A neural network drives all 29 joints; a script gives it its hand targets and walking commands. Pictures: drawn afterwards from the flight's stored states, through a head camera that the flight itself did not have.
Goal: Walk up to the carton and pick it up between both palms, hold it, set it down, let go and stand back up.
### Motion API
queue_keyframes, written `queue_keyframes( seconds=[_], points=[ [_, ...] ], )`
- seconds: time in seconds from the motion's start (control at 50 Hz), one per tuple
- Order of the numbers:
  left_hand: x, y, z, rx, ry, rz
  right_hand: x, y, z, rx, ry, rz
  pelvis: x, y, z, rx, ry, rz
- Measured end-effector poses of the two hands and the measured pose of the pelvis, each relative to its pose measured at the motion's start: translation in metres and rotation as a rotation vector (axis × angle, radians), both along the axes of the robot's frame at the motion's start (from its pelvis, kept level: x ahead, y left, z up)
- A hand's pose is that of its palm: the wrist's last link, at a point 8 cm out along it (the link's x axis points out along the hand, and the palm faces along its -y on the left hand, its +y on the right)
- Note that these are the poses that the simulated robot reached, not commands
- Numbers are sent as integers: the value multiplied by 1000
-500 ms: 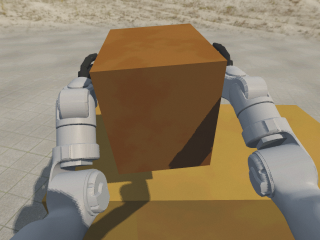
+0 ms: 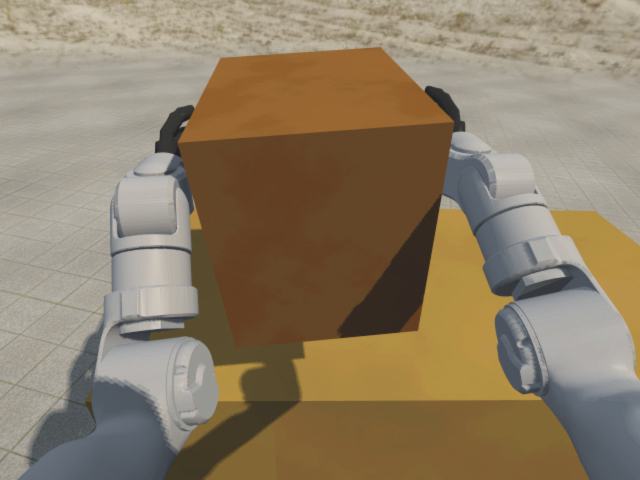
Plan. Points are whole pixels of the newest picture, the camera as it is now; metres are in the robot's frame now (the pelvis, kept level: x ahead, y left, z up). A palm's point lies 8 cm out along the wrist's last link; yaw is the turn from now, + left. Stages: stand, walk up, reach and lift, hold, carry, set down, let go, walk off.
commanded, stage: hold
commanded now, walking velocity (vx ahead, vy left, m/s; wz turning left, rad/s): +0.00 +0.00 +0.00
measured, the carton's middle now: (313, 186) +0.40 +0.00 +0.26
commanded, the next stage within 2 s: none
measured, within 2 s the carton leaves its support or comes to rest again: neither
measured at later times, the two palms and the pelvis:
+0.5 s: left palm (175, 169) +0.36 +0.16 +0.30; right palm (446, 150) +0.37 -0.15 +0.32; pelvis +0.00 +0.00 +0.00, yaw +0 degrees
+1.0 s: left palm (175, 168) +0.36 +0.16 +0.30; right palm (447, 150) +0.37 -0.15 +0.32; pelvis +0.00 +0.00 +0.00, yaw +0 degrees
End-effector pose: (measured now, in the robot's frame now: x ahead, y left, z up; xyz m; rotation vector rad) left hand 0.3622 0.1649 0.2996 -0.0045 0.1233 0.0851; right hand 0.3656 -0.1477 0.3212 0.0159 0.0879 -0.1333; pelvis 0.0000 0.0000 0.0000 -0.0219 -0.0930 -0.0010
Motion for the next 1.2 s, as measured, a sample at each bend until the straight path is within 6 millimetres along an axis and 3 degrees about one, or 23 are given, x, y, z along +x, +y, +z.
queue_keyframes(
  seconds=[1.2],
  points=[
    [2, -1, 1, 5, 1, -1, 1, -1, -2, 0, 12, -1, 2, 0, 0, -1, 2, -4]
  ],
)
